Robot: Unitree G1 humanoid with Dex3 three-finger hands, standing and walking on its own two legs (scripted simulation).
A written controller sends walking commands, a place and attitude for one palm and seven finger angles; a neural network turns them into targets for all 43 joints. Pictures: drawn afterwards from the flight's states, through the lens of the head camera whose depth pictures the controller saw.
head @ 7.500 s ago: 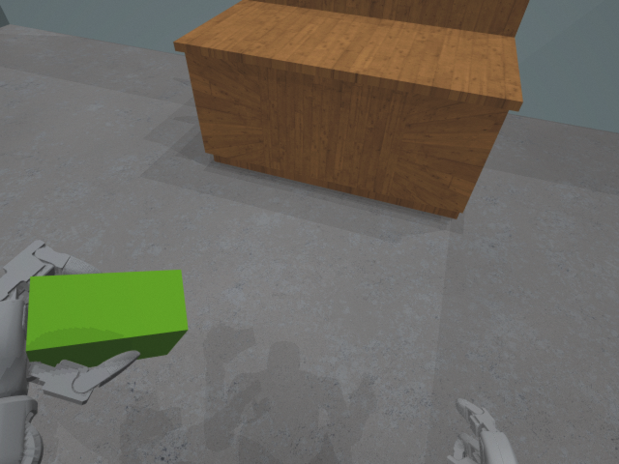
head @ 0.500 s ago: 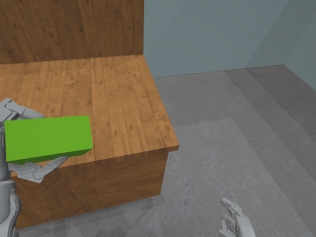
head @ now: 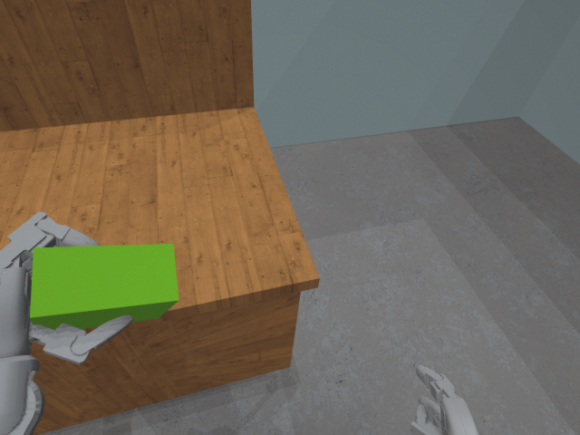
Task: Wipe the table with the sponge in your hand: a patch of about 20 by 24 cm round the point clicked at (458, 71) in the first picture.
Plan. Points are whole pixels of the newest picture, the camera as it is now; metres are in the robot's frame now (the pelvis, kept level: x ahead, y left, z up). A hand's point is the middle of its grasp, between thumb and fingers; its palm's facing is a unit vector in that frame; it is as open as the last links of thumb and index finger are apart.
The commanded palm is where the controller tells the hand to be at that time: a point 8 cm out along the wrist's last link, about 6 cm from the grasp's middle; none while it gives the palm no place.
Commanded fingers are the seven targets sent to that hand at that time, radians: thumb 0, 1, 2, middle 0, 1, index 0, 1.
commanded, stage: shuffle to correct the standing spot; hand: left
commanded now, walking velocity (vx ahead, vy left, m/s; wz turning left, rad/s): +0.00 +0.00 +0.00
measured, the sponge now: (127, 287) +0.23 +0.21 +0.13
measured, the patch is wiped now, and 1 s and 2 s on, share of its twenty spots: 0.00 0.00 0.00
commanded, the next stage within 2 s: come to a stop and stand still in 0.88 s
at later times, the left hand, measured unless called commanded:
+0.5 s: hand (153, 241) +0.29 +0.20 +0.15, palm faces +0.37 -0.86 -0.36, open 10.4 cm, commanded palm +0.23 +0.23 +0.17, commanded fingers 0.00 0.10 1.30 -1.20 -1.60 -1.20 -1.60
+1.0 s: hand (162, 199) +0.35 +0.21 +0.16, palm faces +0.35 -0.84 -0.42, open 10.4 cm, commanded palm +0.30 +0.24 +0.17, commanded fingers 0.00 0.10 1.30 -1.20 -1.60 -1.20 -1.60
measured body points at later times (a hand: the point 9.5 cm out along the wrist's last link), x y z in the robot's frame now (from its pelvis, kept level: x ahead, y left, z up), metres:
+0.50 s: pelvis +0.06 -0.04 -0.01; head +0.05 -0.03 +0.44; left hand +0.26 +0.24 +0.17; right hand +0.23 -0.28 -0.09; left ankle +0.03 +0.05 -0.74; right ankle +0.01 -0.14 -0.74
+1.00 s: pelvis +0.12 -0.02 -0.01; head +0.15 -0.02 +0.44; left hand +0.32 +0.25 +0.18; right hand +0.25 -0.27 -0.11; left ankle +0.22 +0.12 -0.68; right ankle +0.03 -0.12 -0.74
